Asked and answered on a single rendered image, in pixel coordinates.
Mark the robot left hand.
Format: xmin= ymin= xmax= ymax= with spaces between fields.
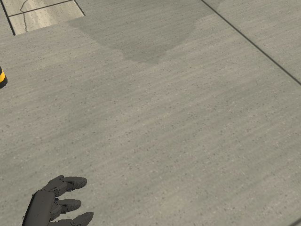
xmin=22 ymin=175 xmax=94 ymax=226

